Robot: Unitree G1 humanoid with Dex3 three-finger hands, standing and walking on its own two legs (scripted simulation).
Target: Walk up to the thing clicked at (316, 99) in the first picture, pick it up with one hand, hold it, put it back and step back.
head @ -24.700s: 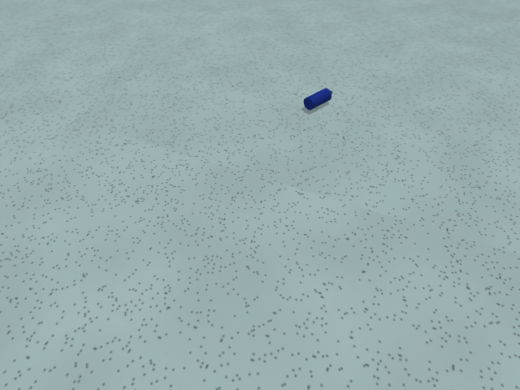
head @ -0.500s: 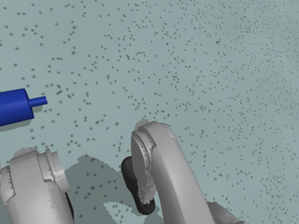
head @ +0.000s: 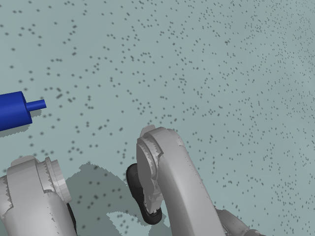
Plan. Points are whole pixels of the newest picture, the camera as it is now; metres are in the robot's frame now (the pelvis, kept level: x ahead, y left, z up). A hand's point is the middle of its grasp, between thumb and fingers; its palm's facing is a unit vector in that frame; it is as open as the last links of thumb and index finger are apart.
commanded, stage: close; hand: left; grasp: from above
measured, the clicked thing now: out of the picture +0.44 +0.28 -0.26
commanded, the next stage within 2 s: settle in 0.32 s
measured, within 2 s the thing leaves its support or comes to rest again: leaves its support in 0.76 s
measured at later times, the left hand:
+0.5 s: hand out of the picture +0.42 +0.30 -0.24, palm faces -0.42 -0.13 -0.90, open 11.6 cm
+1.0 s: hand out of the picture +0.42 +0.31 -0.17, palm faces -0.37 -0.09 -0.92, open 11.6 cm
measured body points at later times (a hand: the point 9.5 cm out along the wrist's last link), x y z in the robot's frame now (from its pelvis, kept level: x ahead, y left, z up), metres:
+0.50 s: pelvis +0.00 +0.00 +0.00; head +0.25 +0.13 +0.35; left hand +0.44 +0.31 -0.19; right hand +0.07 -0.24 -0.07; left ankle +0.07 +0.13 -0.27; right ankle +0.11 -0.11 -0.27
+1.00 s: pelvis +0.00 +0.00 +0.01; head +0.21 +0.10 +0.39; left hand +0.43 +0.31 -0.12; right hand +0.09 -0.26 -0.08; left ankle +0.07 +0.13 -0.27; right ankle +0.11 -0.11 -0.27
